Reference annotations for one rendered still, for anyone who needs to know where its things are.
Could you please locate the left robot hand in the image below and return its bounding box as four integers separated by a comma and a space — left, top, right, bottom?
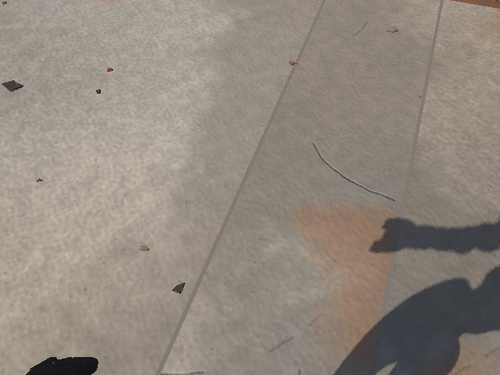
26, 357, 98, 375

